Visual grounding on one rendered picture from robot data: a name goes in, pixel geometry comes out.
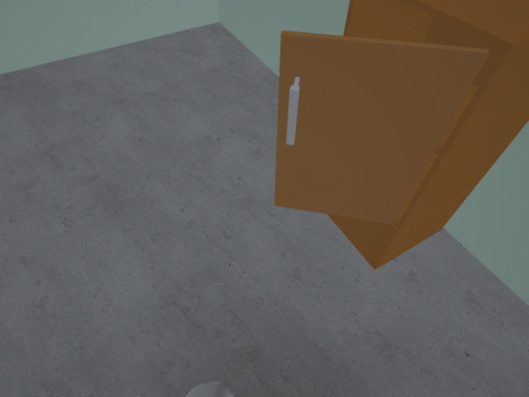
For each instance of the cupboard door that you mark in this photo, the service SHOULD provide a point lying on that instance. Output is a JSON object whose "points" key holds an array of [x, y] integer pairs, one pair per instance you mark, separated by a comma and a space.
{"points": [[371, 112]]}

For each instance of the handle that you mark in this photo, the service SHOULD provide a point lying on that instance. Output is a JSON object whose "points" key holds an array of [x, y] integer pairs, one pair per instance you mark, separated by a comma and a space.
{"points": [[292, 111]]}

